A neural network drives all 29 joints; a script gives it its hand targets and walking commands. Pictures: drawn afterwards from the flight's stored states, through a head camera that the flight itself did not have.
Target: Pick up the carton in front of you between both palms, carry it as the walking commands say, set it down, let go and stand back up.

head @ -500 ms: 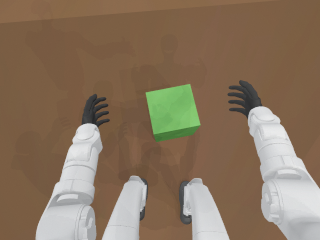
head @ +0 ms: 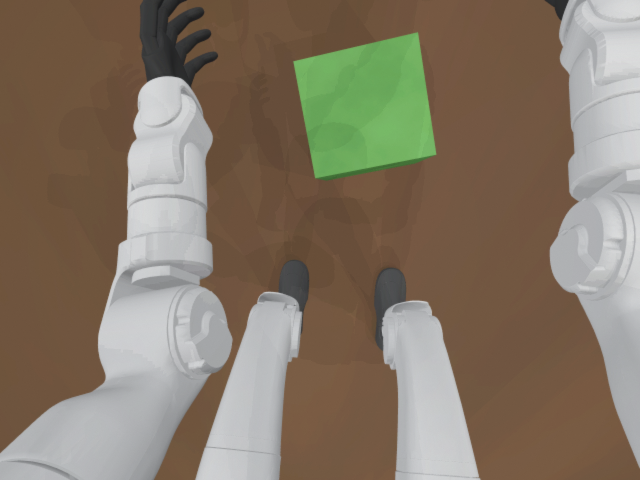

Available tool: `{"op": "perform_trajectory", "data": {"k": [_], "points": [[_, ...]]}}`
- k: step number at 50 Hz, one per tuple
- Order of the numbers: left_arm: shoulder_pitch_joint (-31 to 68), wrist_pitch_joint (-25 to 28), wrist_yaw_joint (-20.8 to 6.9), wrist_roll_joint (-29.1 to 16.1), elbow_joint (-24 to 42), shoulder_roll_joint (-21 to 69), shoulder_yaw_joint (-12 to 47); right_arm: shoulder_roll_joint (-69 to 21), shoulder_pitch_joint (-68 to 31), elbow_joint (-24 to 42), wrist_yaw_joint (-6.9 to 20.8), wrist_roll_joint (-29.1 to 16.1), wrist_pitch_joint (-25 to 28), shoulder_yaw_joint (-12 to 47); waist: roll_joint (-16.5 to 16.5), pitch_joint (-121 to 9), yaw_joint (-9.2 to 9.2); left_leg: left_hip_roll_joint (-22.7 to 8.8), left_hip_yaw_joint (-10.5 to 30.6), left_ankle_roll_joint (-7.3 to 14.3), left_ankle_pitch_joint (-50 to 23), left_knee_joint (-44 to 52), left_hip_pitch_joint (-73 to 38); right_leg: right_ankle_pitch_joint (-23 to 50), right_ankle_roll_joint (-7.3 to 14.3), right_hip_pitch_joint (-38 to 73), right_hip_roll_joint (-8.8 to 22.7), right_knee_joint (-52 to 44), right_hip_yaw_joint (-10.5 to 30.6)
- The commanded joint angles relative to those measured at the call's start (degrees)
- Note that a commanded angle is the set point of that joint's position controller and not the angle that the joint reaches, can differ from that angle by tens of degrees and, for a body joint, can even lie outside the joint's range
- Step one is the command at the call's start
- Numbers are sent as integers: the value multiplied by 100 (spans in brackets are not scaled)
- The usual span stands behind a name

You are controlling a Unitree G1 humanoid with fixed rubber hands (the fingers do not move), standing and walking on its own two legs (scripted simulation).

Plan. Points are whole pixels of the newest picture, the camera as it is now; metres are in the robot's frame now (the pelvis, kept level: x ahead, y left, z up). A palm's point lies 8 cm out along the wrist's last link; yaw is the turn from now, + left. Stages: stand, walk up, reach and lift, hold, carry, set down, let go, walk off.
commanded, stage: reach and lift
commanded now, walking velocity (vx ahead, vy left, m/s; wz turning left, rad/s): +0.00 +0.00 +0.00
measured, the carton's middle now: (363, 120) +0.52 -0.01 -0.54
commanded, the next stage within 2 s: none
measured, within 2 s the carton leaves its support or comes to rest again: leaves its support in 1.70 s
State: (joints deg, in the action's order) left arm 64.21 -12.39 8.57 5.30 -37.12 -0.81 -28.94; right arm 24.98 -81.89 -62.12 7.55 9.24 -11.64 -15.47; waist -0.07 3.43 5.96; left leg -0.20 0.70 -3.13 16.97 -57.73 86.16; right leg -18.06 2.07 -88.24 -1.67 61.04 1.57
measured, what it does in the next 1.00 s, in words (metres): lowers itself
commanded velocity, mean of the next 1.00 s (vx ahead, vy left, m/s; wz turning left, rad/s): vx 0.00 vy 0.00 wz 0.00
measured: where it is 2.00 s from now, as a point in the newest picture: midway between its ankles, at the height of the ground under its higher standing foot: (338, 319)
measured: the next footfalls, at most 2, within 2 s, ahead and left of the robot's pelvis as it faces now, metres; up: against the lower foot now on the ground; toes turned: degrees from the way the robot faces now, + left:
none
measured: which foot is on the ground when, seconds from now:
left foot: down 0.00-1.00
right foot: down 0.00-1.00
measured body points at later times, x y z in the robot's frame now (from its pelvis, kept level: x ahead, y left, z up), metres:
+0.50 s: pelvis -0.04 +0.02 -0.19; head +0.34 -0.01 +0.05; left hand +0.49 +0.19 -0.36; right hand +0.56 -0.19 -0.36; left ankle +0.06 +0.15 -0.63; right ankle +0.06 -0.10 -0.63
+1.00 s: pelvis -0.05 +0.01 -0.29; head +0.35 -0.01 -0.08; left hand +0.51 +0.19 -0.47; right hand +0.57 -0.17 -0.48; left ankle +0.06 +0.15 -0.63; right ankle +0.06 -0.10 -0.63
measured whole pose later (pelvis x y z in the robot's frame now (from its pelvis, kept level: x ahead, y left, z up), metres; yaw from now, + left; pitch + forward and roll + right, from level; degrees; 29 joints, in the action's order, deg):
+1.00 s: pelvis -0.05 +0.01 -0.29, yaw +4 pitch +34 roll +6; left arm 89.3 -6.5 11.4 -9.0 -59.0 -10.6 -17.5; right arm 34.8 -101.4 -73.9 2.4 -10.1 -6.7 6.5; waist 3.2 29.8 3.6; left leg 3.9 0.0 -5.5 34.2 -124.4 124.9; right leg -36.1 1.4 -127.3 -1.0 129.0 3.4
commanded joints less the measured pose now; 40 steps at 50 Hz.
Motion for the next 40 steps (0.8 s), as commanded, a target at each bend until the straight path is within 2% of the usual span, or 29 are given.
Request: {"op": "perform_trajectory", "data": {"k": [1, 5, 9, 13, 17, 19, 24, 28, 34, 38, 40], "points": [[616, 241, -77, 185, 572, -285, -155, 290, -1229, 555, -5, 155, 193, -196, -1030, -6085, 40, 553, -597, -144, -2242, -54, -1027, 4292, -160, 5169, -54, 187, 307], [557, 468, -125, 358, 429, -135, -262, 80, -977, 477, -67, 237, 367, -377, -846, -5811, -66, 585, -538, -212, -2289, -517, -659, 4245, -197, 4123, -73, 593, 341], [588, 620, -79, 377, 166, -191, -270, 151, -809, 340, -184, 154, 515, -367, -621, -5712, -129, 566, -490, -276, -2123, -1339, -483, 3401, -242, 2549, -141, 1267, 256], [799, 658, 24, 98, 24, -325, -79, 472, -1015, 347, -285, -132, 592, -96, -588, -5923, -148, 545, -457, -309, -2075, -2228, -294, 2826, -267, 1538, -180, 2086, 170], [1218, 593, 157, -367, -24, -541, 314, 857, -1554, 404, -332, -590, 574, 384, -692, -6510, -124, 532, -464, -329, -2033, -3037, -335, 2450, -291, 1168, -170, 2888, 37], [1543, 529, 235, -628, -37, -694, 543, 1064, -1928, 447, -354, -848, 542, 663, -791, -6805, -96, 497, -482, -325, -1837, -3399, -466, 2025, -314, 977, -152, 3252, -74], [2374, 368, 377, -1056, -197, -1058, 834, 1379, -2794, 344, -416, -1314, 395, 1246, -1108, -6917, 7, 424, -675, -291, -955, -4151, 35, 1139, -339, 893, -37, 3959, -160], [2951, 254, 428, -1230, -473, -1335, 917, 1591, -3289, 26, -454, -1518, 272, 1531, -1183, -6610, 73, 358, -797, -231, -281, -4592, 457, 410, -323, 782, 59, 4319, -128], [3527, 296, 334, -1201, -1195, -1475, 859, 1595, -3675, -671, -433, -1680, 275, 1846, -1017, -5437, 116, 296, -839, -182, 245, -5182, 1055, -261, -249, 202, 187, 4735, 91], [3755, 467, 239, -1124, -1544, -1531, 824, 1560, -3860, -774, -414, -1736, 412, 1917, -837, -4871, 48, 303, -792, -142, 86, -5560, 1052, -189, -220, -295, 181, 5045, 183], [3821, 572, 227, -1102, -1598, -1525, 865, 1602, -3878, -702, -420, -1773, 514, 1891, -662, -4836, -23, 314, -767, -138, -263, -5782, 871, 131, -199, -400, 183, 5229, 228]]}}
